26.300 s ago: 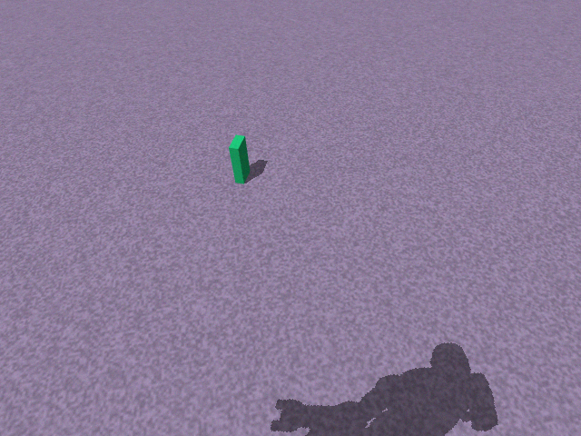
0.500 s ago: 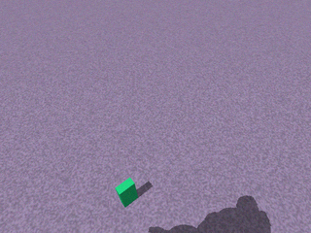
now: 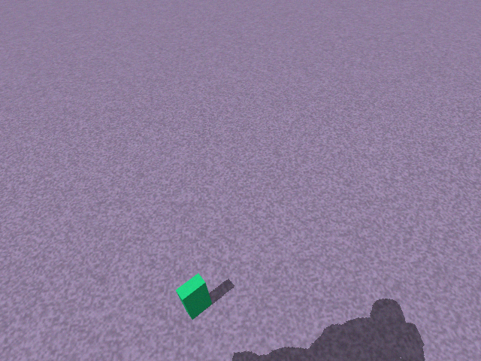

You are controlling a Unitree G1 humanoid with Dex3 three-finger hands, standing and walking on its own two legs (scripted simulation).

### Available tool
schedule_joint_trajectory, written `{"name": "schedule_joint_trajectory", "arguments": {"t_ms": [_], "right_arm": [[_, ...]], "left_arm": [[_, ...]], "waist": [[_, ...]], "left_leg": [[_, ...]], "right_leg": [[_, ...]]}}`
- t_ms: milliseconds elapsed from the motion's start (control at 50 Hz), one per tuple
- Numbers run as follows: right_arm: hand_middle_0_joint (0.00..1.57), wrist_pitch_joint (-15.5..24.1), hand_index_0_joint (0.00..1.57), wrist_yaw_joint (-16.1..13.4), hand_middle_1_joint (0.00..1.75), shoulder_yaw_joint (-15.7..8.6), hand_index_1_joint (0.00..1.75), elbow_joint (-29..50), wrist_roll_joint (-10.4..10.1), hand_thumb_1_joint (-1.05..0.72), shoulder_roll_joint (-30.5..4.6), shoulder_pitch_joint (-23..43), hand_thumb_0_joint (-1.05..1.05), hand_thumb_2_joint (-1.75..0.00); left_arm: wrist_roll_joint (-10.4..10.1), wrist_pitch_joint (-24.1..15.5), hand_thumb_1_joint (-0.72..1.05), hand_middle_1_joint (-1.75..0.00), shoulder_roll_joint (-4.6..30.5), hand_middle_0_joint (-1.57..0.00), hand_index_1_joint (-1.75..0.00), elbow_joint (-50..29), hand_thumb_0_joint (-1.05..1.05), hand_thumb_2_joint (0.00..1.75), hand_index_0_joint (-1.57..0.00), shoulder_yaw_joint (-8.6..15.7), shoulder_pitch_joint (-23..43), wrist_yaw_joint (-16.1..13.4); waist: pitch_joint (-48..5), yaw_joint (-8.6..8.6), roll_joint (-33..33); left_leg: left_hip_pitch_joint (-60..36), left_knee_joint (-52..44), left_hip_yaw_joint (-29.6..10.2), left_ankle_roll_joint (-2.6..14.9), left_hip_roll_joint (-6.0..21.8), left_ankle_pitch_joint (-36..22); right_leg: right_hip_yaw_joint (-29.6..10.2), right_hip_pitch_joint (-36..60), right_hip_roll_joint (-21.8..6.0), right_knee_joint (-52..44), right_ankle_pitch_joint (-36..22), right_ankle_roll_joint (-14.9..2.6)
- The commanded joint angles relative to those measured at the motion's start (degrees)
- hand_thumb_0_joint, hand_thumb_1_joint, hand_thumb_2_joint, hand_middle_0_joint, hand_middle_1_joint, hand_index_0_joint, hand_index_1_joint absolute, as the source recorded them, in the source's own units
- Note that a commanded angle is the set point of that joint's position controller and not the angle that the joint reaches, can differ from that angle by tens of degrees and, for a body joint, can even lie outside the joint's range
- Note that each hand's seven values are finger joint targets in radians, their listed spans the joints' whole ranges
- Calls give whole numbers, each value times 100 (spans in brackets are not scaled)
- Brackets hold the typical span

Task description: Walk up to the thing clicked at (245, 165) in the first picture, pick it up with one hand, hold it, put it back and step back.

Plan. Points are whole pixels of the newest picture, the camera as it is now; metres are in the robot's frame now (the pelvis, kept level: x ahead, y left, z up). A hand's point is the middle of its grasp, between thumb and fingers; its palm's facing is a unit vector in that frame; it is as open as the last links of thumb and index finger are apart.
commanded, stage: stand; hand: left
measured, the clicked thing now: (195, 297) +0.47 +0.22 -0.67
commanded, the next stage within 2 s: step back in 1.08 s
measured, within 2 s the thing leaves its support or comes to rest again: neither
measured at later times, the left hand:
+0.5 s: hand out of the picture +0.09 +0.24 -0.15, palm faces -0.02 -0.94 -0.35, open 7.3 cm
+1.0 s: hand out of the picture +0.10 +0.24 -0.15, palm faces -0.03 -0.94 -0.35, open 7.3 cm
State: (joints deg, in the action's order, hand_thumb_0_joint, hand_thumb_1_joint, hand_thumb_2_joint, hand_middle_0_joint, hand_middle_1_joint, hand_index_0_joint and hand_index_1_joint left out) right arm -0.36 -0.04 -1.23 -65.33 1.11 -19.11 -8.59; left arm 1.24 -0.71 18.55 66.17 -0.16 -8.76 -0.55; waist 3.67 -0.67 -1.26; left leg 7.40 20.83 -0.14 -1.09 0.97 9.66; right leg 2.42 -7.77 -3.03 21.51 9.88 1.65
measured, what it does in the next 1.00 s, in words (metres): stands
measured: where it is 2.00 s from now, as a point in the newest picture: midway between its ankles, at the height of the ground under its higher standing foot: outside the picture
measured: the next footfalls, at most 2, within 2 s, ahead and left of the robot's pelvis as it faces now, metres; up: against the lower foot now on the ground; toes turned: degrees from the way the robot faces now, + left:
right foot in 1.76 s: -0.08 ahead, -0.09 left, +0.00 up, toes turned -2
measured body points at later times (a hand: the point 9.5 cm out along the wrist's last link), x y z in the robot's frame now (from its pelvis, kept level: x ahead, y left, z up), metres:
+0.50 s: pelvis +0.02 -0.01 +0.00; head +0.02 -0.02 +0.45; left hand +0.09 +0.29 -0.13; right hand +0.08 -0.30 -0.14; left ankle +0.02 +0.13 -0.75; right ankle +0.02 -0.14 -0.75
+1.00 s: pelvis +0.02 -0.01 +0.00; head +0.03 -0.02 +0.45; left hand +0.10 +0.28 -0.13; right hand +0.09 -0.31 -0.14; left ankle +0.02 +0.13 -0.75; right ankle +0.02 -0.14 -0.75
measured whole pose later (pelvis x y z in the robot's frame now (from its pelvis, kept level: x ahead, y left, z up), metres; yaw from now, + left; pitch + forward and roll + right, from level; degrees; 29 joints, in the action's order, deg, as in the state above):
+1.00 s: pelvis +0.02 -0.01 +0.00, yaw -1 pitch -3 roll +0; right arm 0.1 -0.1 -0.5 -65.7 0.8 -19.5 -6.1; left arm 0.6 -0.7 18.8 65.3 0.3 -6.1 0.0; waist 3.1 -0.3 -1.0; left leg 4.7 17.6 0.6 -2.3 2.5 9.9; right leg 1.9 -6.0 -1.5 19.1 10.2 0.6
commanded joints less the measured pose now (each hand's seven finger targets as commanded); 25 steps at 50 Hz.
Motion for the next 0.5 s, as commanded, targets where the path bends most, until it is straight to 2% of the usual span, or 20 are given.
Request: {"name": "schedule_joint_trajectory", "arguments": {"t_ms": [0, 80, 160, 200, 240, 320, 440, 480], "right_arm": [[20, 131, 20, -49, 30, -168, 30, 311, 8, -90, -1088, 234, 0, -90], [20, 125, 20, -62, 30, -158, 30, 287, 6, -90, -1112, 206, 0, -90], [20, 138, 20, -70, 30, -145, 30, 286, 3, -90, -1108, 244, 0, -90], [20, 150, 20, -71, 30, -147, 30, 269, -7, -90, -1150, 288, 0, -90], [20, 144, 20, -74, 30, -134, 30, 241, -1, -90, -1143, 233, 0, -90], [20, 161, 20, -79, 30, -130, 30, 266, 1, -90, -1136, 308, 0, -90], [20, 168, 20, -83, 30, -135, 30, 241, -14, -90, -1184, 367, 0, -90], [20, 160, 20, -78, 30, -133, 30, 241, -10, -90, -1161, 340, 0, -90]], "left_arm": [[-5, -115, 90, -30, 1268, -20, -30, -300, 0, 90, -20, 255, 250, -76], [-23, -103, 90, -30, 1280, -20, -30, -301, 0, 90, -20, 276, 344, -71], [-28, -110, 90, -30, 1230, -20, -30, -288, 0, 90, -20, 274, 333, -63], [-30, -105, 90, -30, 1209, -20, -30, -271, 0, 90, -20, 266, 321, -56], [-39, -93, 90, -30, 1243, -20, -30, -293, 0, 90, -20, 281, 373, -43], [-30, -96, 90, -30, 1249, -20, -30, -305, 0, 90, -20, 292, 402, -49], [-37, -87, 90, -30, 1195, -20, -30, -312, 0, 90, -20, 275, 434, -38], [-39, -96, 90, -30, 1272, -20, -30, -341, 0, 90, -20, 298, 493, -44]], "waist": [[-212, 46, 190], [-232, 68, 139], [-346, 37, 184], [-288, 30, 118], [-224, 63, 106], [-417, 41, 117], [-402, 46, 156], [-447, 65, 205]], "left_leg": [[63, -451, -454, 197, 507, 44], [93, -471, -415, 183, 537, -16], [32, -489, -402, 174, 574, -301], [-5, -518, -414, 165, 589, -323], [87, -554, -378, 138, 559, -103], [-86, -536, -382, 144, 626, -494], [-188, -550, -392, 123, 651, -629], [-173, -556, -360, 117, 648, -605]], "right_leg": [[-596, -95, -483, -588, 258, -197], [-614, -12, -483, -582, 192, -209], [-572, 159, -475, -527, -271, -205], [-558, 130, -458, -545, -174, -201], [-578, 84, -447, -601, -54, -189], [-547, 203, -482, -487, -516, -213], [-507, 148, -443, -522, -505, -191], [-537, 222, -468, -521, -584, -197]]}}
